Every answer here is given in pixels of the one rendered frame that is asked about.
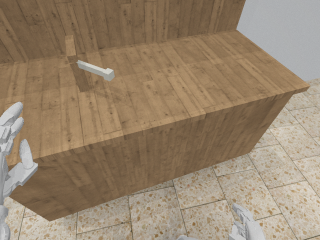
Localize robot left hand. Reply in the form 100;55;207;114
0;101;38;205

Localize robot right hand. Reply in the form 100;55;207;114
228;203;266;240

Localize robot left forearm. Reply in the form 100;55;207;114
0;205;11;240

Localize counter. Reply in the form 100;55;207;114
0;0;310;222

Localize tap lever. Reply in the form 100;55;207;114
76;60;115;81

